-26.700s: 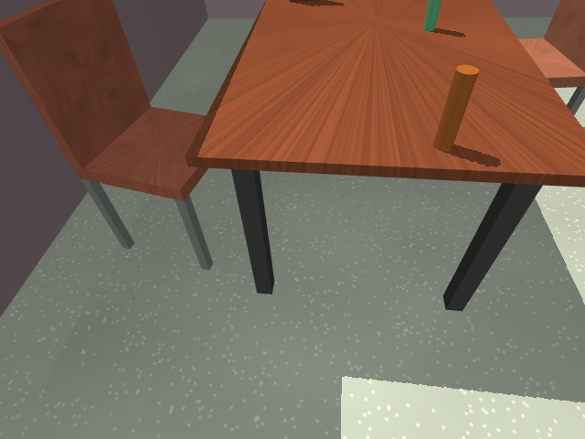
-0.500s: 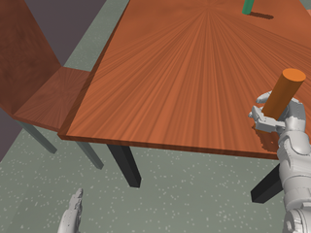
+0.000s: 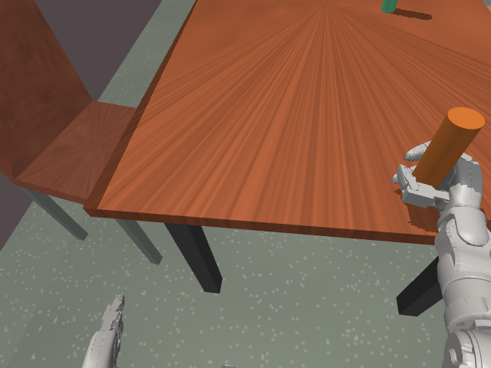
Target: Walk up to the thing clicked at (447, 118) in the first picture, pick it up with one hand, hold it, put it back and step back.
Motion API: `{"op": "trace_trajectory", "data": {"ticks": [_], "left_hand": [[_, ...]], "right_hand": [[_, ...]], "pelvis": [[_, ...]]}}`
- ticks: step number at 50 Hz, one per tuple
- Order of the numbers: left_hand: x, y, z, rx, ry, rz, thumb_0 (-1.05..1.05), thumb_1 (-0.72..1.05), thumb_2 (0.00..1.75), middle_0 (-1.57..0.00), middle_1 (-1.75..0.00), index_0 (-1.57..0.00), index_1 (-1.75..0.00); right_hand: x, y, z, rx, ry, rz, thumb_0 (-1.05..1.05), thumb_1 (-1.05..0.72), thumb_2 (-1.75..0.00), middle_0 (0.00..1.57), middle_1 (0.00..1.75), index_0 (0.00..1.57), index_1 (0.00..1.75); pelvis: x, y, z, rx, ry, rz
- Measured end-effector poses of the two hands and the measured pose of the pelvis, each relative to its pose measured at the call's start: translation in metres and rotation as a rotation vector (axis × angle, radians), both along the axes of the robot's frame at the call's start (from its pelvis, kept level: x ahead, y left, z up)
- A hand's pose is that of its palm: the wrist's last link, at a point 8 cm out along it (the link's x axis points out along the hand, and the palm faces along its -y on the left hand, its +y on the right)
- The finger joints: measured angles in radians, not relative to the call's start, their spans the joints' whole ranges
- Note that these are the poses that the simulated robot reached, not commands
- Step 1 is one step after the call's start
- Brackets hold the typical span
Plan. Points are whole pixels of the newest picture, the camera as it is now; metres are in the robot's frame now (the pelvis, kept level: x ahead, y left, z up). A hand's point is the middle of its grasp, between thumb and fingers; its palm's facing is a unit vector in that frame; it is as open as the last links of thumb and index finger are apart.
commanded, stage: loosen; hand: right
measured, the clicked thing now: (435, 164) +0.43 -0.22 +0.10
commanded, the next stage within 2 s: open in 0.08 s
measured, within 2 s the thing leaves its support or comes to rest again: neither
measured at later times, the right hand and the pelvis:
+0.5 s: hand (412, 178) +0.43 -0.20 +0.06, palm faces +0.17 +0.98 +0.02, open 10.3 cm; pelvis +0.00 +0.01 -0.01, yaw +0 degrees
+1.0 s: hand (489, 120) +0.45 -0.27 +0.17, palm faces +0.25 +0.97 -0.02, open 16.8 cm; pelvis +0.01 +0.00 +0.01, yaw -1 degrees
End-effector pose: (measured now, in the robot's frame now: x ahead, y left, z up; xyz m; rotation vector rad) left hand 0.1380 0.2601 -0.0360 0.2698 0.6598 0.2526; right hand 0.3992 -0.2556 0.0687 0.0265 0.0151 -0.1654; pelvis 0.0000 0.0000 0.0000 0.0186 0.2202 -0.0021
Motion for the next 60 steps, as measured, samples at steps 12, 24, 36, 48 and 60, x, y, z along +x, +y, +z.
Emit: {"op": "trace_trajectory", "data": {"ticks": [12,24,36,48,60], "left_hand": [[-0.006,0.003,0.002,0.005,-0.014,-0.007,-0.01,-0.5,0.04,-0.07,-0.06,-0.07,-0.05],[-0.005,0.006,0.0,0.008,-0.011,-0.001,-0.01,-0.51,0.05,-0.06,-0.06,-0.06,-0.05],[0.006,0.006,0.009,0.01,-0.036,-0.003,-0.01,-0.5,0.05,-0.07,-0.06,-0.06,-0.05],[0.01,0.004,-0.001,-0.033,0.014,0.025,-0.01,-0.5,0.04,-0.06,-0.05,-0.06,-0.05],[0.022,-0.004,0.009,-0.088,-0.04,-0.005,-0.01,-0.51,0.04,-0.06,-0.05,-0.06,-0.05]], "right_hand": [[0.001,0.0,-0.001,-0.003,0.011,-0.003,-0.02,-0.12,-0.82,1.06,0.97,1.09,0.99],[0.002,0.002,-0.005,-0.004,0.019,-0.007,0.0,0.19,-0.41,0.9,0.65,0.89,0.65],[0.004,-0.005,-0.001,-0.008,0.014,-0.024,-0.01,0.35,-0.27,0.53,0.41,0.53,0.4],[0.013,-0.054,0.086,-0.056,-0.078,-0.09,-0.01,0.46,-0.13,0.19,0.17,0.18,0.16],[0.005,-0.088,0.145,-0.188,0.014,-0.107,-0.01,0.54,-0.05,0.07,0.07,0.07,0.06]], "pelvis": [[-0.005,0.003,-0.004,-0.003,0.008,-0.001],[-0.003,0.005,-0.006,-0.003,0.012,0.0],[0.004,0.006,-0.004,-0.002,0.004,-0.002],[0.014,0.004,0.009,0.002,-0.043,-0.009],[0.018,0.005,0.022,-0.013,-0.087,-0.004]]}}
